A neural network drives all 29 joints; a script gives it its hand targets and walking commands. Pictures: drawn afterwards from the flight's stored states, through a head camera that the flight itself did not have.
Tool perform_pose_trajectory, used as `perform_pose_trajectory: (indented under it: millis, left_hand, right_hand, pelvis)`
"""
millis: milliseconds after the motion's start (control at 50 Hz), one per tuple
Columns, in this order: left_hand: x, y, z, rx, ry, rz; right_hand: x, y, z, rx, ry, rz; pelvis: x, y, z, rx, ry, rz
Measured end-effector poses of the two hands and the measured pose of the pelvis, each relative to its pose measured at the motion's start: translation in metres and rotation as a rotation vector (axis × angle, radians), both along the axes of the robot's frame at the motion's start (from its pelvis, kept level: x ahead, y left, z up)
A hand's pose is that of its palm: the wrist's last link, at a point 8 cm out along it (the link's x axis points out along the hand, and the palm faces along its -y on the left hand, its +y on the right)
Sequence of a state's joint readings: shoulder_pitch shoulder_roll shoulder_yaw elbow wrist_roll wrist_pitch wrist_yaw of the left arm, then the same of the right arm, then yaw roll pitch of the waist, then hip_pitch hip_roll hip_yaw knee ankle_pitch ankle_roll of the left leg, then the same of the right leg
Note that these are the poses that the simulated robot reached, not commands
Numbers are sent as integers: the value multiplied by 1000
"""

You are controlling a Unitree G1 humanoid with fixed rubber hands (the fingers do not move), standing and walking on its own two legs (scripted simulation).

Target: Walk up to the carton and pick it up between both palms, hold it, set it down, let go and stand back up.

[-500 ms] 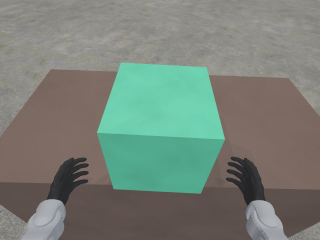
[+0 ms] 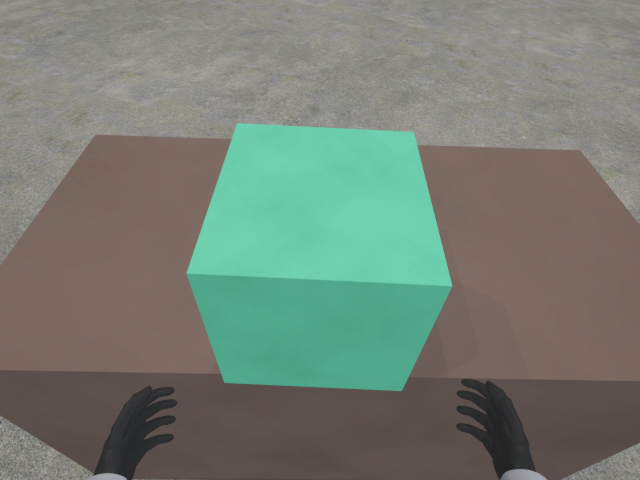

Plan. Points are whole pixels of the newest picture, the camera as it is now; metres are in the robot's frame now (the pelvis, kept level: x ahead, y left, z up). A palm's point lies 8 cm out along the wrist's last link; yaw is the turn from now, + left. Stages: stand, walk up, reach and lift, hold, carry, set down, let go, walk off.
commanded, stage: set down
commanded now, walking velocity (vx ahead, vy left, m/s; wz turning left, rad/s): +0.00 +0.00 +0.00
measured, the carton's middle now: (319, 257) +0.41 +0.01 +0.04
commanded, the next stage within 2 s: let go in 0.62 s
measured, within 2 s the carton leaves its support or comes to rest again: neither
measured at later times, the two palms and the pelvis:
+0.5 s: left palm out of the picture +0.14 +0.22 -0.07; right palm (493, 479) +0.16 -0.21 -0.07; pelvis +0.01 -0.01 +0.00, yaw +1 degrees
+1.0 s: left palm out of the picture +0.14 +0.22 -0.09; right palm out of the picture +0.15 -0.23 -0.09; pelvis -0.01 -0.01 +0.00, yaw +1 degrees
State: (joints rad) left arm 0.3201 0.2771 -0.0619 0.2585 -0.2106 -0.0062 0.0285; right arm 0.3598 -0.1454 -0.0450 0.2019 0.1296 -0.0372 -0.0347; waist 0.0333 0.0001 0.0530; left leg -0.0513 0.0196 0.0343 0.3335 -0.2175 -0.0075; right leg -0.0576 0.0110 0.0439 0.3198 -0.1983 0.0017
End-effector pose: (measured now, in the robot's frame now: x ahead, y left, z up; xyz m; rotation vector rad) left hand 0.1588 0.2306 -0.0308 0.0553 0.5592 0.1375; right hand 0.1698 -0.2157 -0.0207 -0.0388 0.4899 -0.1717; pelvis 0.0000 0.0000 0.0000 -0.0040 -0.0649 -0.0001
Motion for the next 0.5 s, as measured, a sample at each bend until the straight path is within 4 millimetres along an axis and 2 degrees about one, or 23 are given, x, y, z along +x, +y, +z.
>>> perform_pose_trajectory:
  millis: [260, 500]
  left_hand:
    - [-4, 2, -13, 54, 84, 2]
    - [-15, -8, -38, 57, 225, -10]
  right_hand:
    - [-3, 4, -29, -18, 77, 52]
    - [-12, 2, -52, -37, 173, 94]
  pelvis:
    - [10, -2, 0, -3, -6, 9]
    - [12, -7, -1, 0, -17, 10]
